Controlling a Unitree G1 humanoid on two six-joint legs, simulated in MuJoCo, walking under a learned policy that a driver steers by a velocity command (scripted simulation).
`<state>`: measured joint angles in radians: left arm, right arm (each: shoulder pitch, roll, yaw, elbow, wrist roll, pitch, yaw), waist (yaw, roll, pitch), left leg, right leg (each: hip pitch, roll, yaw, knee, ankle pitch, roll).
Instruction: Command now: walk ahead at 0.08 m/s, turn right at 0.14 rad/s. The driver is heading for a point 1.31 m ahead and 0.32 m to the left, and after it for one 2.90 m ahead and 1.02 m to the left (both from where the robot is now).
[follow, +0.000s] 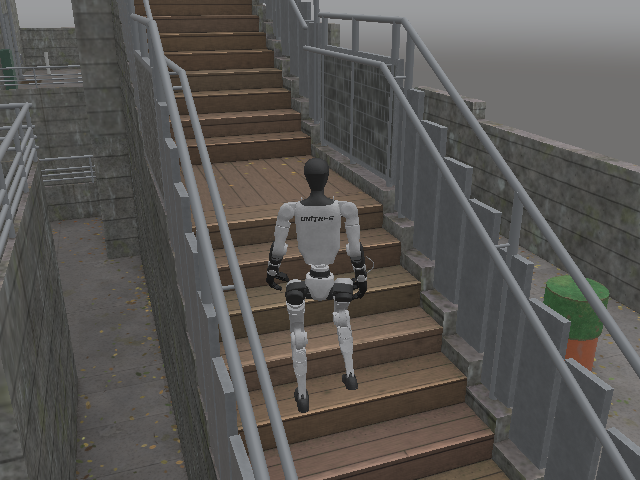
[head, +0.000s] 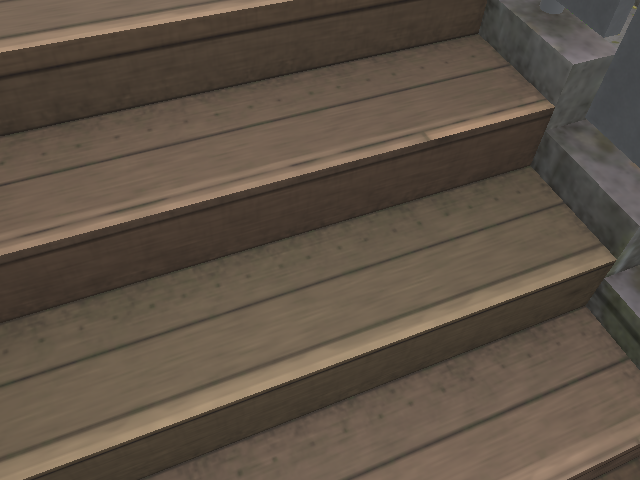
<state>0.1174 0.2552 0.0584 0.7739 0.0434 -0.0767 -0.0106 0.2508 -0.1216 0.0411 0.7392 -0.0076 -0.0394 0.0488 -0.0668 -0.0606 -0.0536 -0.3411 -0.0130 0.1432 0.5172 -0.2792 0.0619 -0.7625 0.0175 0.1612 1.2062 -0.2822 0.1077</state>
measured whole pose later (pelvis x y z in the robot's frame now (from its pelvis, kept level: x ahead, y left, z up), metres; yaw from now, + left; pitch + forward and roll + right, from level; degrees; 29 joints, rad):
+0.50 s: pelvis +0.18 -0.01 +0.00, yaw +17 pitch +3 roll +2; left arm 0.56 0.15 -0.01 1.06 0.01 -0.12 0.02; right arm -0.08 -0.14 0.02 0.58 0.01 0.05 -0.01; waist 0.00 0.03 -0.04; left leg -1.27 -0.01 0.13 1.81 -0.37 0.18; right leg 0.14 -0.04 -0.31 0.20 -0.37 0.02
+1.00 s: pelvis +0.53 +0.15 +0.22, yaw +23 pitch +5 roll -4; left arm 0.00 0.08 -0.07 0.59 -0.03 -0.02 0.01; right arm 0.50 -0.20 -0.04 0.92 0.06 -0.12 -0.05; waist 0.02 0.03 -0.05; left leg -0.12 -0.04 0.09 0.70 0.25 0.07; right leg -0.78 0.09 -0.23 1.16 -0.42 -0.20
